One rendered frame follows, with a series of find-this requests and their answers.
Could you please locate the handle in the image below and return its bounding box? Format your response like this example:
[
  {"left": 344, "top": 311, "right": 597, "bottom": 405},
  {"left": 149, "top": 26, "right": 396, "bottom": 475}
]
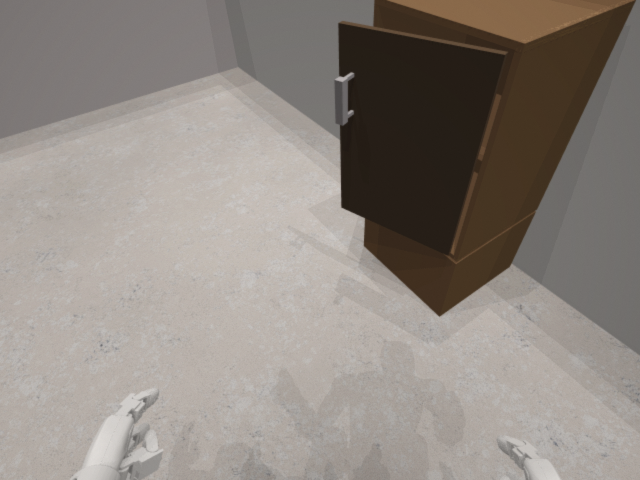
[{"left": 334, "top": 72, "right": 354, "bottom": 126}]

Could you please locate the right robot hand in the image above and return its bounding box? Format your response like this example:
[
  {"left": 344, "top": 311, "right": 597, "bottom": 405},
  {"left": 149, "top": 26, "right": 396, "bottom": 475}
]
[{"left": 497, "top": 435, "right": 562, "bottom": 480}]

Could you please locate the cupboard door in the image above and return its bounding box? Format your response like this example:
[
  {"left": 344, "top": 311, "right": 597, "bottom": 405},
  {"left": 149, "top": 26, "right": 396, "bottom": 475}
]
[{"left": 338, "top": 21, "right": 508, "bottom": 256}]

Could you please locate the left robot hand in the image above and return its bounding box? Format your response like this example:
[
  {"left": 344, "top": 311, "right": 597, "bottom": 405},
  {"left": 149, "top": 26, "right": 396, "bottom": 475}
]
[{"left": 81, "top": 388, "right": 163, "bottom": 480}]

